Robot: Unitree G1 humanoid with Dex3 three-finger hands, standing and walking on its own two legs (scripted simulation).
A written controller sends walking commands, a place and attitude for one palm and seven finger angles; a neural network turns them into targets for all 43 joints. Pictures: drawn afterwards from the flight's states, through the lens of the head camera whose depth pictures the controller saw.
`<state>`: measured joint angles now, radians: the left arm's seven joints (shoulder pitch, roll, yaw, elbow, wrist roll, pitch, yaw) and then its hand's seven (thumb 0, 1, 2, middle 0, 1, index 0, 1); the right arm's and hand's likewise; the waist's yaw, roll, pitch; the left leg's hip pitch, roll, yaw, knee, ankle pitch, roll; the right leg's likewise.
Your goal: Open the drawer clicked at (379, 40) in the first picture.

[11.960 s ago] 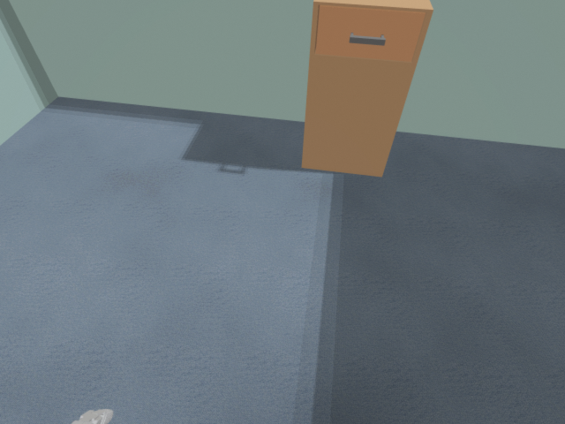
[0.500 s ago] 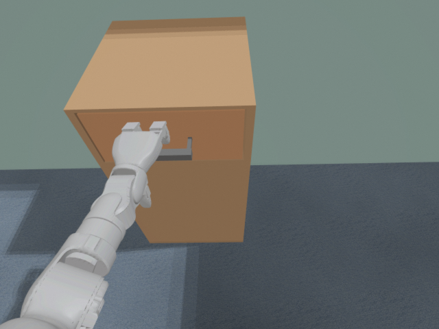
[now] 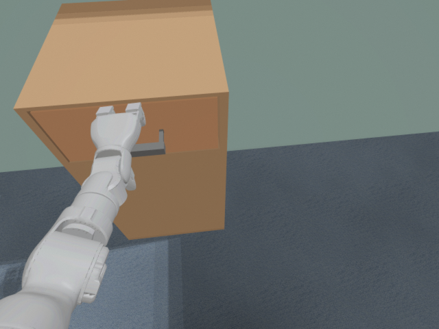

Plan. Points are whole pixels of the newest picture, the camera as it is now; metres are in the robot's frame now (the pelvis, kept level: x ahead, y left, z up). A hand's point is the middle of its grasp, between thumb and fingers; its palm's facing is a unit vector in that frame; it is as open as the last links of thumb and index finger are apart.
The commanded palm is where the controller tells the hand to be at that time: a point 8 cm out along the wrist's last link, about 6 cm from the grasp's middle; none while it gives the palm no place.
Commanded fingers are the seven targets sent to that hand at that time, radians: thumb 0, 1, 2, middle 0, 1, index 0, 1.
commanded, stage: move the hooked fingers above the handle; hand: left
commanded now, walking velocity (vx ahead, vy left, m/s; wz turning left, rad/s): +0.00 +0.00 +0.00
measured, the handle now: (136, 143) +0.53 +0.16 -0.02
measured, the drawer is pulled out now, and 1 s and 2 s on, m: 0.00 0.00 0.00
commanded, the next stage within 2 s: lower the fingers behind the handle in 0.48 s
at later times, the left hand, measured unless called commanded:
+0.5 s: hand (124, 149) +0.47 +0.17 +0.03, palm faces -0.05 -0.04 -1.00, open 13.8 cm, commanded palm +0.45 +0.17 +0.09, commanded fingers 0.00 -0.50 0.30 -0.30 -1.20 -0.30 -1.20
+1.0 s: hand (133, 159) +0.46 +0.15 +0.01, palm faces -0.04 -0.04 -1.00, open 13.8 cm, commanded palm +0.45 +0.16 +0.06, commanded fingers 0.00 -0.50 0.30 -0.30 -1.20 -0.30 -1.20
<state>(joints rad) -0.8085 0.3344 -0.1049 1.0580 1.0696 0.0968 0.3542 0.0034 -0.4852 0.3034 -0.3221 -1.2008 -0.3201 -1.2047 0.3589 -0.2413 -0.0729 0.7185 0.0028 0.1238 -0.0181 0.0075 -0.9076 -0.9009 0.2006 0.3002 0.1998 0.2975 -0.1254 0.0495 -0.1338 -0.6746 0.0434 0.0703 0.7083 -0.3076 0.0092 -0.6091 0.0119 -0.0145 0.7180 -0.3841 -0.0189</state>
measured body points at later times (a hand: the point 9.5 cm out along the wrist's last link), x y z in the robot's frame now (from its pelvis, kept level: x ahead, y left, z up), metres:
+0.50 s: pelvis +0.00 +0.01 +0.00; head +0.07 +0.00 +0.45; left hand +0.47 +0.17 +0.09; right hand +0.05 -0.25 -0.14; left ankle +0.01 +0.12 -0.71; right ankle -0.03 -0.11 -0.71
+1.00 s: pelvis +0.00 +0.00 -0.01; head +0.08 -0.01 +0.44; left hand +0.46 +0.15 +0.06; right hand +0.02 -0.26 -0.14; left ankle +0.01 +0.12 -0.71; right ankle -0.03 -0.11 -0.71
